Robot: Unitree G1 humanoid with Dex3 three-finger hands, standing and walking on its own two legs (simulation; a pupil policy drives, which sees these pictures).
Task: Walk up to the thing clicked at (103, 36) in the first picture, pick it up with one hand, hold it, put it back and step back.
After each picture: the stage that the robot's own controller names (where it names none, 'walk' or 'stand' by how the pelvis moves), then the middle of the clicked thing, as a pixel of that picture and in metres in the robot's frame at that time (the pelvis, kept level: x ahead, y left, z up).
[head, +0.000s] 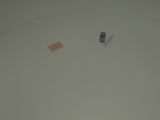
stand; (102, 37) +1.48 -0.18 -0.72
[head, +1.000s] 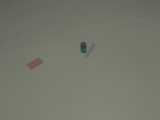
walk; (83, 47) +1.35 +0.13 -0.69
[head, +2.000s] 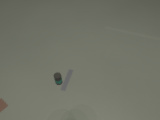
walk; (58, 78) +0.82 +0.31 -0.71
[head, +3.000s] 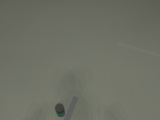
walk; (60, 110) +0.49 +0.23 -0.70
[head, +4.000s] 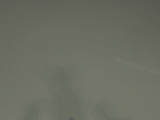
stand; out of the picture +0.37 +0.20 -0.71
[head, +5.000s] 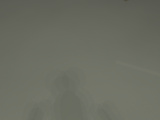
stand; out of the picture +0.36 +0.20 -0.72
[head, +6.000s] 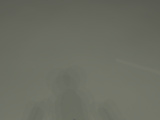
stand; out of the picture +0.37 +0.20 -0.73
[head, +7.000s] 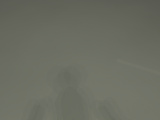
stand; out of the picture +0.36 +0.20 -0.73
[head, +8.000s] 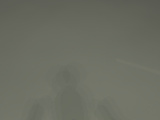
stand; out of the picture +0.36 +0.20 -0.72
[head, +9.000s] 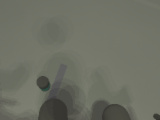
go down; (43, 84) +0.41 +0.23 -0.48
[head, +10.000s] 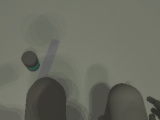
go down; (31, 61) +0.43 +0.27 -0.31
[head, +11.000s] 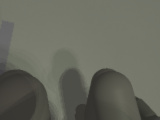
close in; out of the picture +0.39 +0.31 -0.23
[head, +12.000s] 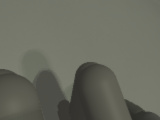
close; out of the picture +0.39 +0.32 -0.21
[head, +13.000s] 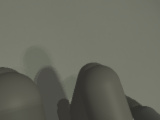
lift; out of the picture +0.38 +0.32 -0.22
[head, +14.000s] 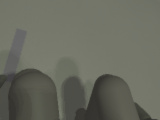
lift; out of the picture +0.31 +0.29 -0.16
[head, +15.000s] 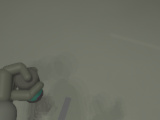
lift; (30, 86) +0.33 +0.19 +0.02
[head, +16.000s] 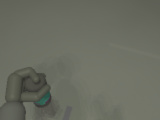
hold; (39, 91) +0.33 +0.17 -0.01
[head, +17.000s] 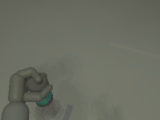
hold; (41, 90) +0.33 +0.17 -0.02
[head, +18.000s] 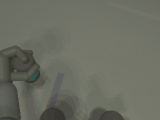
crouch; (27, 68) +0.39 +0.21 -0.07
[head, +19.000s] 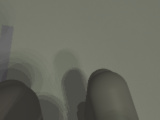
lower; out of the picture +0.42 +0.31 -0.17
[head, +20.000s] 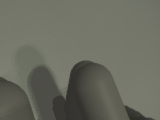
lower; out of the picture +0.40 +0.33 -0.22
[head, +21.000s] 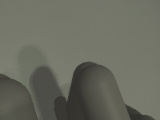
lower; out of the picture +0.40 +0.33 -0.22
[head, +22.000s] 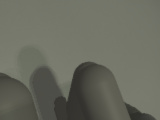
lower; out of the picture +0.39 +0.33 -0.22
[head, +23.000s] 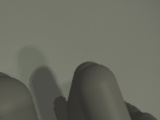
lower; out of the picture +0.39 +0.33 -0.22
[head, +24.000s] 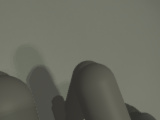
withdraw; out of the picture +0.38 +0.31 -0.22
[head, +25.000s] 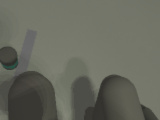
stand; (8, 59) +0.41 +0.29 -0.27
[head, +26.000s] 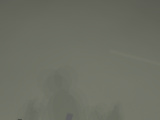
stand; out of the picture +0.36 +0.20 -0.64
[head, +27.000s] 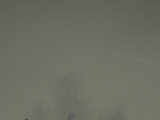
stand; out of the picture +0.39 +0.21 -0.67
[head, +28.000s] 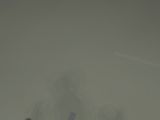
stand; out of the picture +0.38 +0.21 -0.67
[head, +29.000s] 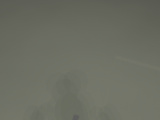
stand; out of the picture +0.39 +0.20 -0.72
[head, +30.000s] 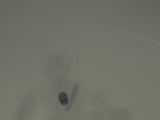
walk; (63, 98) +0.51 +0.16 -0.71
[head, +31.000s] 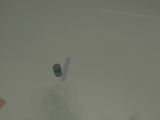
walk; (57, 70) +0.76 +0.26 -0.69
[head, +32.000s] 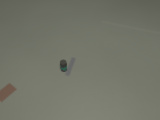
stand; (63, 65) +1.00 +0.24 -0.70
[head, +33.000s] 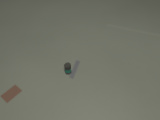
stand; (67, 68) +1.01 +0.22 -0.72
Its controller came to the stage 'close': yes
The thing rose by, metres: 0.71
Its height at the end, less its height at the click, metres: +0.00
